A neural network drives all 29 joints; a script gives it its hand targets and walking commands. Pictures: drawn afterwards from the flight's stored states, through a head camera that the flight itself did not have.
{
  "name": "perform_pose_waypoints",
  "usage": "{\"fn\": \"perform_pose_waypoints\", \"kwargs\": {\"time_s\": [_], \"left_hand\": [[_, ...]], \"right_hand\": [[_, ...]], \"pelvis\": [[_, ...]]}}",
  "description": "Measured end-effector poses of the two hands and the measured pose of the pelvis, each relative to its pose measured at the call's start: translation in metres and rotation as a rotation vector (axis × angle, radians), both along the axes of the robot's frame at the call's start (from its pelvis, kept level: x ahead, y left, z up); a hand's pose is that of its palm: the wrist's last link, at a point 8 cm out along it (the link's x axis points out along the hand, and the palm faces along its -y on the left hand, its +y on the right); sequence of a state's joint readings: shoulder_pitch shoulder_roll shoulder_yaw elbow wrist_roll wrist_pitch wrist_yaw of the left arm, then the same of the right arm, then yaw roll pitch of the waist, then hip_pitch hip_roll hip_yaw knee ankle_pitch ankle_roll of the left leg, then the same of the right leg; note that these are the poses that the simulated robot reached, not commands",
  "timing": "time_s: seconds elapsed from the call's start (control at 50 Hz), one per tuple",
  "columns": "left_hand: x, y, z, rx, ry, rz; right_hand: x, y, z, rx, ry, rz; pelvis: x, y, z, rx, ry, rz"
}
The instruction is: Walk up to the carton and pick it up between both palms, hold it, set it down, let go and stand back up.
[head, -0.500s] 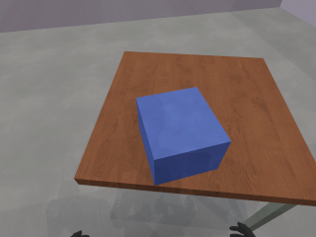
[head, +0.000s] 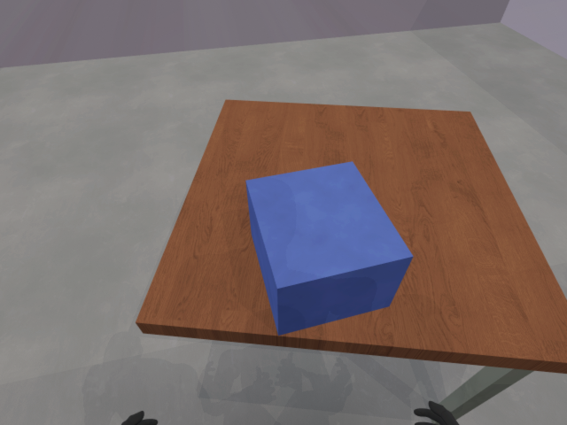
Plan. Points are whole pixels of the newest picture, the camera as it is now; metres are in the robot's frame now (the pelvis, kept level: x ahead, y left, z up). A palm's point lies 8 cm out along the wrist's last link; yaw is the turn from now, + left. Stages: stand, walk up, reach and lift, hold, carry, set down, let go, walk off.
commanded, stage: stand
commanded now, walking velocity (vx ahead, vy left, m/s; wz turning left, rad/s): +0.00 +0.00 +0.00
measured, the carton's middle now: (317, 243) +0.45 -0.06 -0.04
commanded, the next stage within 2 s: none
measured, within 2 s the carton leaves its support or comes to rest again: neither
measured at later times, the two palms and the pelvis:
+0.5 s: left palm out of the picture +0.09 +0.24 -0.10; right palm out of the picture +0.10 -0.24 -0.10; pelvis -0.01 +0.00 +0.00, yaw +0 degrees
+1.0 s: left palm out of the picture +0.07 +0.25 -0.10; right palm out of the picture +0.08 -0.23 -0.10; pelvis -0.02 +0.01 +0.00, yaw +0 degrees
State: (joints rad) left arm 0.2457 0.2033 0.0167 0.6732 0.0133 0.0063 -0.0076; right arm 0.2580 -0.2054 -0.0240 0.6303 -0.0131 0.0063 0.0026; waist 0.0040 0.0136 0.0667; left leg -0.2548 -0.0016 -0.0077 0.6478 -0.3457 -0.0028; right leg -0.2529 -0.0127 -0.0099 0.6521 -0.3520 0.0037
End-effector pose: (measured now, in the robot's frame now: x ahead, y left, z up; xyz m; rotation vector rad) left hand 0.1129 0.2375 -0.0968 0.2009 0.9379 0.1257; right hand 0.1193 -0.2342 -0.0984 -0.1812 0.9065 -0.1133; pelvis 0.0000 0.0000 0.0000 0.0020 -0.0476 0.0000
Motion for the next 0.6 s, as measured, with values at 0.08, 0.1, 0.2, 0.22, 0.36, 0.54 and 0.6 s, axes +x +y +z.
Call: {"fn": "perform_pose_waypoints", "kwargs": {"time_s": [0.08, 0.1, 0.2, 0.22, 0.36, 0.54, 0.6], "left_hand": [[-0.004, 0.000, -0.001, -0.002, 0.010, 0.003], [-0.006, 0.000, -0.001, -0.002, 0.013, 0.004], [-0.011, 0.001, -0.002, -0.003, 0.024, 0.008], [-0.012, 0.002, -0.002, -0.002, 0.026, 0.008], [-0.020, 0.003, -0.003, -0.001, 0.035, 0.012], [-0.028, 0.005, -0.004, -0.003, 0.046, 0.014], [-0.029, 0.006, -0.003, -0.002, 0.047, 0.014]], "right_hand": [[-0.004, -0.001, 0.000, -0.003, 0.009, -0.003], [-0.005, -0.001, 0.000, -0.004, 0.011, -0.003], [-0.010, -0.001, 0.000, -0.006, 0.021, -0.002], [-0.010, -0.001, 0.000, -0.006, 0.023, -0.002], [-0.014, -0.001, 0.000, -0.006, 0.025, -0.002], [-0.022, -0.001, -0.001, -0.008, 0.037, -0.004], [-0.025, 0.000, -0.001, -0.009, 0.042, -0.002]], "pelvis": [[-0.002, 0.000, 0.001, -0.001, -0.002, -0.001], [-0.002, 0.000, 0.001, -0.001, -0.002, -0.001], [-0.004, 0.001, 0.001, -0.001, -0.004, 0.002], [-0.005, 0.001, 0.002, -0.001, -0.005, 0.002], [-0.008, 0.001, 0.002, -0.003, -0.007, 0.003], [-0.010, 0.002, 0.003, -0.004, -0.009, 0.003], [-0.011, 0.003, 0.003, -0.004, -0.009, 0.004]]}}
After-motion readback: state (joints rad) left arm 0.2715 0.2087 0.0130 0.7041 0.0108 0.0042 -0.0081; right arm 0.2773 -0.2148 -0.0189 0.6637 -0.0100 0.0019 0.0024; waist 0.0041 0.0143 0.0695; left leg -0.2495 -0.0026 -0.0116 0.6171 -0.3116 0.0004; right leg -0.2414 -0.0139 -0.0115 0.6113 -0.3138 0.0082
